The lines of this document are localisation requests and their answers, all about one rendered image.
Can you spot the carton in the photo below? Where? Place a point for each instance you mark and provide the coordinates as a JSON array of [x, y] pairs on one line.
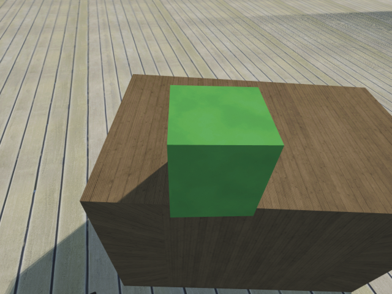
[[222, 147]]

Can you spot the pedestal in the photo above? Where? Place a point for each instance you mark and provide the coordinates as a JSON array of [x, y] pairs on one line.
[[323, 223]]

